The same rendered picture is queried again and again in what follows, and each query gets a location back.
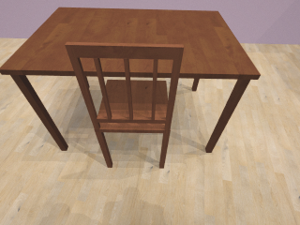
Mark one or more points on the table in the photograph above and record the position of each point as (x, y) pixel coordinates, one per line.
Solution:
(211, 51)

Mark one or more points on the chair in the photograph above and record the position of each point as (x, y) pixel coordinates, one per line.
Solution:
(129, 106)

